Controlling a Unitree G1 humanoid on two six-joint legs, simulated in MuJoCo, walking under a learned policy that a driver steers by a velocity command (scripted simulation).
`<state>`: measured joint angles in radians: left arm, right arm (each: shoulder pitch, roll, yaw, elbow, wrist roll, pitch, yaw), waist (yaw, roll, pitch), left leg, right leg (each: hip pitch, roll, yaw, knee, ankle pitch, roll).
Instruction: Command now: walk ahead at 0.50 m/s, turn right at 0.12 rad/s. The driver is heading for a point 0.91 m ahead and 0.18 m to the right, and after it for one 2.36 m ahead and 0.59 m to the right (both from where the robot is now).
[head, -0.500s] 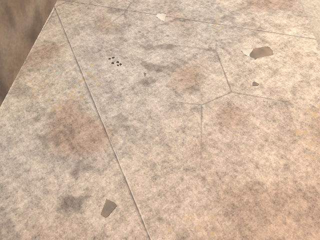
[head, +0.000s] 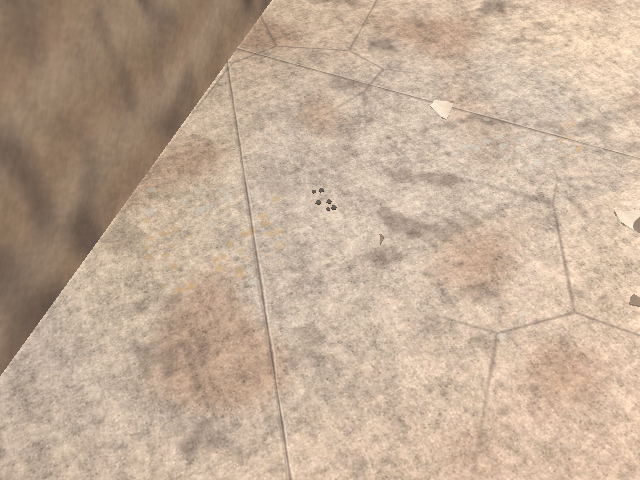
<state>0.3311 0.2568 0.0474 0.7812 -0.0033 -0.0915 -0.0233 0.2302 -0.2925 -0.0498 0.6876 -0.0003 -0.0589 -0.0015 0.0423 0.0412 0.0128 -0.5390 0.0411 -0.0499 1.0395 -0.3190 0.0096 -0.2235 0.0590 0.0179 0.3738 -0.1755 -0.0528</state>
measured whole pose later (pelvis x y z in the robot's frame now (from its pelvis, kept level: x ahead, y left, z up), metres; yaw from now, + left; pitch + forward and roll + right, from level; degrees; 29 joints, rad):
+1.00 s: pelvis +0.48 -0.12 +0.00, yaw -26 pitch +1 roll -1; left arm 0.29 0.26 0.05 0.73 0.01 -0.07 -0.03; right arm 0.19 -0.31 -0.05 0.78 0.02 -0.07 0.00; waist 0.02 0.04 0.04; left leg -0.66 0.13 -0.04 1.06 -0.19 -0.02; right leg -0.17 0.09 -0.04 0.33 -0.17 -0.09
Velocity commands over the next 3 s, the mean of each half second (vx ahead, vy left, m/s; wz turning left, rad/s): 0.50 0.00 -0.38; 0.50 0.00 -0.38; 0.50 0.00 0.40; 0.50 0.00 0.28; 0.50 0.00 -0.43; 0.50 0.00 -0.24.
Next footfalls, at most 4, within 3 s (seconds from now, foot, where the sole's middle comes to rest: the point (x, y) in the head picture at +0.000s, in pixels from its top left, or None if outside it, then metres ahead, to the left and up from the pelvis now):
0.26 left None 0.29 0.14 -0.78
0.76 right None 0.48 -0.20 -0.78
1.32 left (413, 327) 0.86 -0.13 -0.78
1.78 right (502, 253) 1.09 -0.38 -0.78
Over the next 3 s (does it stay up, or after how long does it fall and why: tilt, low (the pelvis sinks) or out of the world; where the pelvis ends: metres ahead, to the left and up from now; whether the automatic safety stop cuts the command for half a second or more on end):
stays up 1.52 -0.43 0.00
